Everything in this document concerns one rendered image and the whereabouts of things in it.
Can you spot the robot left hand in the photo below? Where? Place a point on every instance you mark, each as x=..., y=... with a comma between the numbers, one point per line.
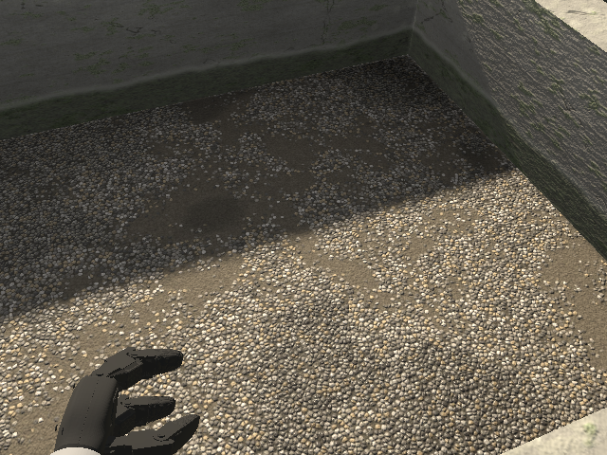
x=95, y=418

